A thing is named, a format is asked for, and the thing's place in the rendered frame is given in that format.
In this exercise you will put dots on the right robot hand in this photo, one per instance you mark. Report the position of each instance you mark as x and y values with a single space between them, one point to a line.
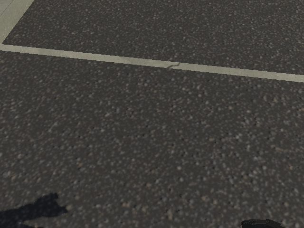
260 223

